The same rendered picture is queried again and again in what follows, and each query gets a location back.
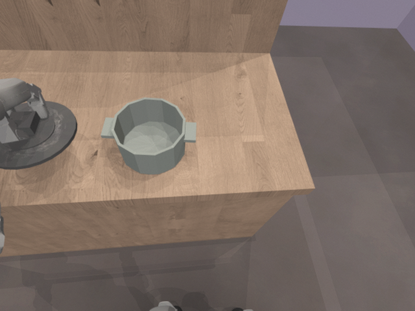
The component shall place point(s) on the pot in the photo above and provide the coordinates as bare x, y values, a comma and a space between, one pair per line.
151, 134

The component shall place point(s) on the robot left hand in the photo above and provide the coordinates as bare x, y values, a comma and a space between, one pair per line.
13, 92

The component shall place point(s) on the knob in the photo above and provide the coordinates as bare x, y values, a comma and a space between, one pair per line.
27, 121

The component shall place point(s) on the table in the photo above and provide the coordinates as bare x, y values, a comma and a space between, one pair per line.
211, 58

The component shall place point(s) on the left robot shin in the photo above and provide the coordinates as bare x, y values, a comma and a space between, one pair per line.
165, 303

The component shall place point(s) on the lid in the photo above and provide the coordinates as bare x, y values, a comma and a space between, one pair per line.
53, 135

